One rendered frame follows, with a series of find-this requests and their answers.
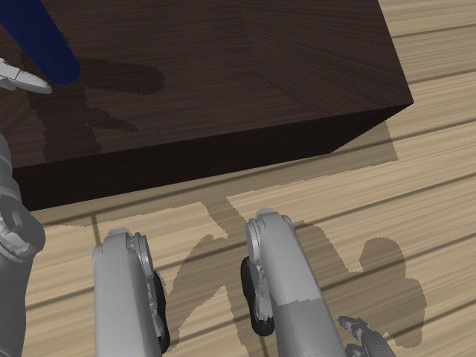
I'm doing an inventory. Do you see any left robot foot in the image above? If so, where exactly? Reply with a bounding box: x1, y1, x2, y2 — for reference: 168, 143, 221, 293
153, 271, 170, 355

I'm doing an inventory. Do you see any can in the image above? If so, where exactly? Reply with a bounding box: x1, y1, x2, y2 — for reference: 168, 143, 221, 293
0, 0, 80, 85

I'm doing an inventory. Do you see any right robot hand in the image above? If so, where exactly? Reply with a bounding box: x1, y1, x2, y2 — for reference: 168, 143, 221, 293
338, 316, 396, 357

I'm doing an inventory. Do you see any right robot foot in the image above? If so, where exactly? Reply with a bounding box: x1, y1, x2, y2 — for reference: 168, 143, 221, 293
240, 256, 274, 336

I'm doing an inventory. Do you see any left robot hand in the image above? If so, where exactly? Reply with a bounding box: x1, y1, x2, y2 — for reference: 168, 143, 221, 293
0, 58, 52, 94

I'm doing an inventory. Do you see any left robot arm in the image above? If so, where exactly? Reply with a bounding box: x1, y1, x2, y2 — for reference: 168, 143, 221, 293
0, 133, 45, 357

